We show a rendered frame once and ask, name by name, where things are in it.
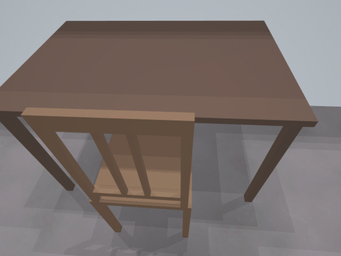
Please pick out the chair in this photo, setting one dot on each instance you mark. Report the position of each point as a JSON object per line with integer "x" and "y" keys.
{"x": 147, "y": 163}

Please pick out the table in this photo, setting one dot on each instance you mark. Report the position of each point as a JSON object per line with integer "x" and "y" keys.
{"x": 225, "y": 72}

